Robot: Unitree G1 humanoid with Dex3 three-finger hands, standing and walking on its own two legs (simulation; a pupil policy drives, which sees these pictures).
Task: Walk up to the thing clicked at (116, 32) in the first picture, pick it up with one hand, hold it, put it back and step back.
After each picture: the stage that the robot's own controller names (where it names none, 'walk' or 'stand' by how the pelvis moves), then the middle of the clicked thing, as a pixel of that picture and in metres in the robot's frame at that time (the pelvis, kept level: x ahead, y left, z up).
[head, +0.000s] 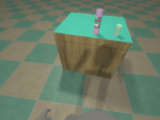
stand; (117, 30) +0.98 -0.25 +0.06
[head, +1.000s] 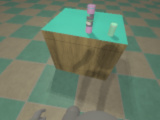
rise first; (112, 29) +0.88 -0.12 +0.09
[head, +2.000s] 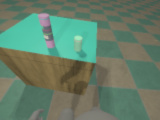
walk; (77, 43) +0.59 +0.14 +0.09
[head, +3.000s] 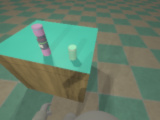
stand; (72, 52) +0.51 +0.18 +0.07
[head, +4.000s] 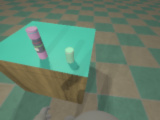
stand; (69, 55) +0.48 +0.19 +0.06
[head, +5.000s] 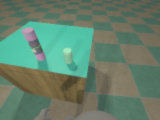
stand; (68, 56) +0.47 +0.21 +0.06
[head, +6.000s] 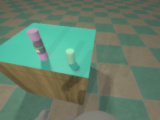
stand; (70, 56) +0.48 +0.19 +0.06
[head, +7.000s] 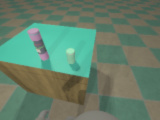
stand; (70, 56) +0.48 +0.19 +0.06
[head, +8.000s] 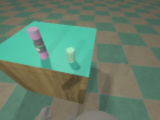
rise first; (70, 55) +0.48 +0.19 +0.06
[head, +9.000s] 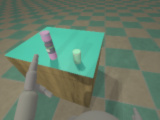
rise first; (77, 56) +0.49 +0.18 +0.06
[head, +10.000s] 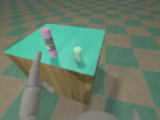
go down; (77, 54) +0.50 +0.17 +0.07
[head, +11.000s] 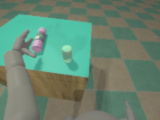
go down; (67, 54) +0.47 +0.16 +0.08
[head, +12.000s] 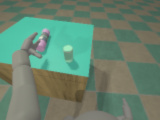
close in; (68, 54) +0.48 +0.17 +0.08
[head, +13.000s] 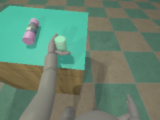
close; (61, 46) +0.49 +0.18 +0.11
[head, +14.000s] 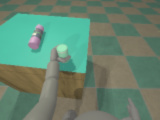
lift; (63, 54) +0.44 +0.18 +0.11
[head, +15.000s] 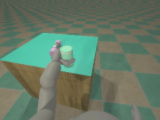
lift; (67, 57) +0.33 +0.16 +0.23
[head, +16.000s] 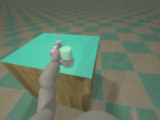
hold; (67, 57) +0.33 +0.17 +0.23
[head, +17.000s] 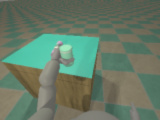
hold; (67, 56) +0.33 +0.16 +0.24
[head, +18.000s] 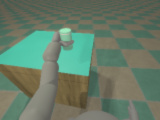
crouch; (66, 39) +0.43 +0.17 +0.28
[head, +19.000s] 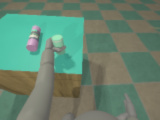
lower; (59, 45) +0.50 +0.18 +0.13
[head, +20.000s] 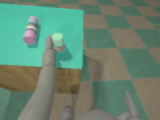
lower; (59, 43) +0.51 +0.18 +0.12
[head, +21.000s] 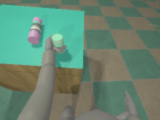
lower; (58, 44) +0.50 +0.18 +0.12
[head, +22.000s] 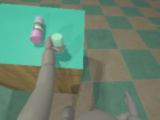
lower; (58, 43) +0.50 +0.19 +0.12
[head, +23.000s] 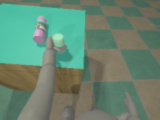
rest; (59, 44) +0.50 +0.18 +0.12
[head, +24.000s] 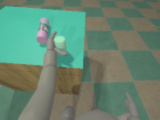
withdraw; (61, 46) +0.49 +0.18 +0.11
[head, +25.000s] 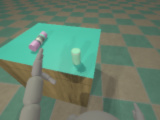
sink last; (76, 56) +0.46 +0.15 +0.09
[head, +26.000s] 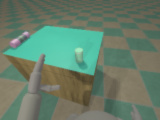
stand; (79, 55) +0.50 +0.16 +0.07
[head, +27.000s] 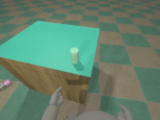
stand; (74, 55) +0.47 +0.17 +0.07
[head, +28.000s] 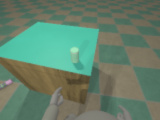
stand; (74, 55) +0.49 +0.17 +0.07
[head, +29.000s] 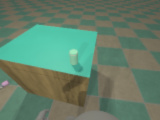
walk; (73, 57) +0.48 +0.16 +0.07
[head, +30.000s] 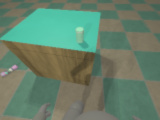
walk; (79, 35) +0.66 +0.15 +0.09
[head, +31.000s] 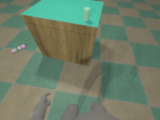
walk; (86, 14) +1.02 +0.11 +0.09
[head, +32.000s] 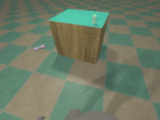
stand; (94, 19) +1.31 +0.10 +0.07
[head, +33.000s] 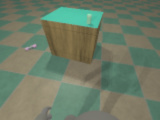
stand; (89, 19) +1.28 +0.10 +0.06
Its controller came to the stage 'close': yes
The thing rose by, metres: 0.21
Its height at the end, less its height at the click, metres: +0.00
